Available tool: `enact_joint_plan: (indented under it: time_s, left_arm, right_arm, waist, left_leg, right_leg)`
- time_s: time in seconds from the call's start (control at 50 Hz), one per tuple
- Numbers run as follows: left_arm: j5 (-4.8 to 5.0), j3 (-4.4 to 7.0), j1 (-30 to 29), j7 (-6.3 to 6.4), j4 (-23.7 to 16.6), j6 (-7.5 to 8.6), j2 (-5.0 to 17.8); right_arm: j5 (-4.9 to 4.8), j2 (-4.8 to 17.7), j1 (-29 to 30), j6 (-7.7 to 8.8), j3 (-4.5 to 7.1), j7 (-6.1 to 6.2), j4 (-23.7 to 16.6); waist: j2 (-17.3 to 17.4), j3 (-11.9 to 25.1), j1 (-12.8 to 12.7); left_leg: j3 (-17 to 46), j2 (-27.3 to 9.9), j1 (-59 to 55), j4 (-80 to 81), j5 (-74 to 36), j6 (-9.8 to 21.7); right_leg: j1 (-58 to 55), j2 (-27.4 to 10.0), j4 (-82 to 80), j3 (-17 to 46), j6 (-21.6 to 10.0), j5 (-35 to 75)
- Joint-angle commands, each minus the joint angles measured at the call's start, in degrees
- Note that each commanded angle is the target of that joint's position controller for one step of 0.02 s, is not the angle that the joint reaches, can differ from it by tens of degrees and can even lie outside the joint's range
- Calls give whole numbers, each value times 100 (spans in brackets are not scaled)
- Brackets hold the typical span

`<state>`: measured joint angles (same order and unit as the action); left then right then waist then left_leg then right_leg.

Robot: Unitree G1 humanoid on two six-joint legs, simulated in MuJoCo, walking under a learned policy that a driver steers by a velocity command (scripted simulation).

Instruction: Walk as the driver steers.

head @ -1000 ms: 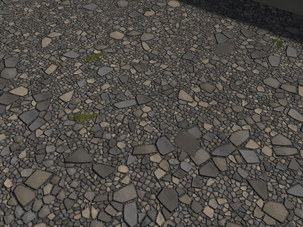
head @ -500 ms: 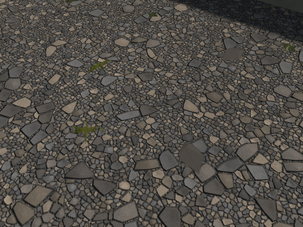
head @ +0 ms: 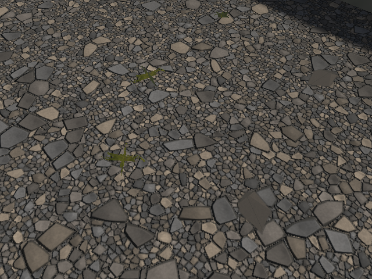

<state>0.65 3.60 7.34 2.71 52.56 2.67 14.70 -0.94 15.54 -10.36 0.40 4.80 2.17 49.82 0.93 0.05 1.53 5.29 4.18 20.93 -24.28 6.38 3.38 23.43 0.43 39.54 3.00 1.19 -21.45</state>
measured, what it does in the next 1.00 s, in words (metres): walks ahead: right foot, then left foot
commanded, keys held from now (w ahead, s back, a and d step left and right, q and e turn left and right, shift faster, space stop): w+q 0.46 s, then w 0.10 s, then w+e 0.44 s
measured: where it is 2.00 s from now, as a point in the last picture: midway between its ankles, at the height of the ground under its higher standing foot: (139, 191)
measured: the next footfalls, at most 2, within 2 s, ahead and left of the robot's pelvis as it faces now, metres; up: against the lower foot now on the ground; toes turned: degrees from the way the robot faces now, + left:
right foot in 0.06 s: +0.07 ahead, -0.13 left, +0.00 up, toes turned +4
left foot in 0.54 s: +0.28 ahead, +0.22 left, +0.00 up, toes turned +23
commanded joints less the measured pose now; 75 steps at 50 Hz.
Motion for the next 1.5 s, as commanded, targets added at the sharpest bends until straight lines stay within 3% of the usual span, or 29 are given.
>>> enact_joint_plan:
  time_s: [0.02, 0.04, 0.08, 0.1, 0.14, 0.24, 0.44, 0.48, 0.52, 0.54, 0.56, 0.58, 0.6, 0.62, 0.64, 0.68, 0.76, 0.94, 1.04, 1.08, 1.1, 1.12, 1.14, 1.16, 1.2, 1.26, 1.32, 1.42, 1.5]
  left_arm:
    - [32, 165, 862, -103, -48, 158, 488]
    - [10, 219, 1330, -97, 96, 177, 603]
    - [-178, 367, 1591, -53, 57, 204, 1330]
    - [-293, 347, 1020, -42, -166, 270, 1226]
    - [-48, 244, 468, 11, -389, 336, 758]
    - [-151, 173, 1169, -45, -192, 397, 586]
    - [17, 287, 1653, -105, -147, 257, 1002]
    - [83, 321, 1667, -133, -120, 192, 1092]
    - [103, 322, 1595, -126, -85, 139, 1207]
    - [65, 266, 1649, -116, -109, 164, 1122]
    - [-175, 87, 1720, -166, -402, 249, 586]
    - [12, -37, 2016, -247, -438, 479, 369]
    - [293, 118, 1314, -266, -531, 567, 828]
    - [322, 109, 992, -252, -616, 574, 821]
    - [182, 120, 912, -192, -549, 541, 776]
    - [98, 162, 1244, -193, -414, 349, 674]
    - [110, 142, 1139, -191, -461, 108, 423]
    - [45, -30, -403, -477, -1113, 203, 185]
    - [66, 80, -338, -668, -1515, 153, 475]
    - [85, 346, 1074, -602, -1286, 118, 997]
    - [54, 512, 1842, -463, -1183, 49, 1505]
    - [76, 550, 1580, -444, -1333, 93, 1843]
    - [14, 413, 1804, -448, -1336, 110, 1379]
    - [-11, 339, 1581, -435, -1354, 139, 1062]
    - [15, 228, 809, -440, -1515, 185, 713]
    - [-20, 229, 560, -367, -1688, 188, 792]
    - [7, 293, 725, -261, -1664, 171, 1018]
    - [41, 295, 1152, -198, -1517, 42, 1022]
    - [12, 248, 1269, -131, -1452, -62, 857]
  right_arm:
    - [-74, 800, 617, 23, 178, 59, -608]
    - [-70, 645, 722, 8, 140, 49, -724]
    - [-126, -49, 590, 110, -11, -38, -997]
    - [-113, 449, 590, 210, 91, -90, -1067]
    - [-21, 709, 133, 232, 197, -156, -791]
    - [-29, 244, 293, 209, 125, -249, -819]
    - [-88, 25, 1516, 216, -59, -591, -1589]
    - [-61, 123, 1427, 207, -26, -632, -1654]
    - [-73, 484, 175, 201, 195, -602, -1371]
    - [-90, 870, -822, 173, 392, -499, -1063]
    - [-71, 1497, -1535, 148, 517, -350, -865]
    - [-7, 1600, -1677, 204, 428, -349, -917]
    - [92, 1089, -1518, 257, 280, -388, -841]
    - [59, 852, -1140, 308, 211, -397, -807]
    - [36, 668, -615, 357, 141, -406, -852]
    - [108, 352, -129, 450, 65, -430, -830]
    - [175, 415, -204, 638, 102, -371, -564]
    - [93, 647, -764, 576, 112, -142, -201]
    - [48, 994, -705, 299, 189, -26, -249]
    - [25, 1103, -507, 234, 186, 13, -328]
    - [98, 906, -593, 310, 95, 13, -449]
    - [189, 79, -1134, 506, -165, -123, -700]
    - [1, 635, -614, 779, -69, -263, -787]
    - [-189, 763, -151, 868, -49, -311, -962]
    - [37, 723, 37, 847, -29, -237, -959]
    - [158, 630, -238, 626, -1, -211, -998]
    - [200, 430, 233, 531, -86, -164, -1182]
    - [137, 385, 1086, 589, -133, -240, -1383]
    - [176, 608, 978, 702, -22, -338, -1409]
  waist:
    - [740, 425, -642]
    - [597, 376, -869]
    - [-1604, 322, -663]
    - [-1485, -35, -398]
    - [-1033, -181, -137]
    - [-718, -271, -411]
    - [-687, -790, -750]
    - [-780, -675, -562]
    - [-810, 143, 257]
    - [-624, 759, 705]
    - [766, 1462, 662]
    - [1274, 2626, 436]
    - [578, 2034, 638]
    - [547, 1240, 498]
    - [79, 810, 238]
    - [390, 435, -193]
    - [213, -32, -324]
    - [29, -619, 217]
    - [398, -110, -98]
    - [421, 671, -907]
    - [-296, 1268, -1168]
    - [-1673, 1870, -472]
    - [-977, 2326, -899]
    - [-620, 1512, -858]
    - [233, 537, -320]
    - [-43, 259, 4]
    - [-210, 90, -104]
    - [-619, 113, -540]
    - [-805, 349, -456]
  left_leg:
    - [1661, -1021, 768, 1196, 2711, 653]
    - [1428, -711, 1338, 809, 2778, 311]
    - [320, 195, 3122, -2328, 2266, -30]
    - [559, -253, 3325, -3044, 1971, 47]
    - [428, -452, 3249, -3508, 1109, -49]
    - [31, -678, 3044, -4054, -63, -324]
    - [-829, -839, 2204, -1611, -1, -98]
    - [-1089, -585, 1534, -1313, 556, 172]
    - [-1341, -51, -425, -826, 368, 533]
    - [-1050, -33, -2181, -775, 37, 725]
    - [1348, -1601, -4287, -757, 224, 1252]
    - [4186, -2782, -4845, 461, 912, 2088]
    - [3335, -2601, -4414, 646, 583, 1696]
    - [2253, -2391, -3527, 585, 79, 1433]
    - [1576, -2131, -2540, 675, -275, 1203]
    - [658, -1747, -1479, 1040, -724, 991]
    - [-238, -1643, -1033, 1515, -1456, 919]
    - [-1267, -1775, -2134, 1635, -1860, 530]
    - [-1603, -1961, -2985, 188, -5156, 325]
    - [-1732, -1719, -2362, -1836, -5461, 116]
    - [-1749, -1379, -975, -3679, -3329, -112]
    - [-949, 90, 1604, -5973, 2413, -515]
    - [307, -138, 2265, -6285, 2452, -320]
    - [277, -446, 2540, -5949, 2049, -175]
    - [103, -905, 2024, -4705, 1514, -185]
    - [-46, -1030, 1421, -4002, 1246, -455]
    - [-237, -928, 1316, -2825, 413, -724]
    - [-366, -435, 714, -962, -1175, -743]
    - [-278, -304, 506, -397, -896, -408]
  right_leg:
    - [-1616, 162, -1164, -316, -155, 674]
    - [-2341, -2, -1670, -340, -264, 613]
    - [-2877, -2365, -2962, 2915, -1021, -1782]
    - [-2306, -2606, -3176, 3281, -1311, -2309]
    - [-2305, -2031, -3198, 2107, -913, -1412]
    - [-2115, -1523, -3214, 196, -757, 646]
    - [-2542, -1843, -3072, -1026, -797, 1736]
    - [-2611, -1906, -2590, -1211, -752, 3249]
    - [-2388, -1787, -967, -1525, -626, 5671]
    - [-1456, -1572, 310, -1633, -428, 5337]
    - [791, -1022, 2544, -1595, -112, 1201]
    - [1728, -221, 3933, -329, -30, -1361]
    - [2235, -485, 4269, 126, -113, -903]
    - [2372, -731, 4073, 0, -223, -455]
    - [2022, -998, 3650, 33, -239, 45]
    - [1318, -1198, 3220, 143, -268, 634]
    - [1544, -1041, 2669, 293, -173, 1310]
    - [1961, -588, -151, -218, -396, 2915]
    - [1249, 11, -318, -958, -805, 1465]
    - [-825, 413, -716, -968, -1171, 1512]
    - [-2570, -426, -872, 428, -1541, 1661]
    - [-4523, -1916, -1593, 3956, -2855, 1184]
    - [-4798, -1941, -2147, 4449, -2765, 712]
    - [-4204, -1747, -2170, 3514, -2403, 796]
    - [-2424, -1257, -2306, 2289, -2011, 1929]
    - [-1276, -971, -2614, 1766, -2014, 2689]
    - [-708, -680, -2654, 1230, -1854, 2819]
    - [-748, -420, -2161, 1064, -1370, 2544]
    - [-1569, -670, -1221, 1557, -1097, 3075]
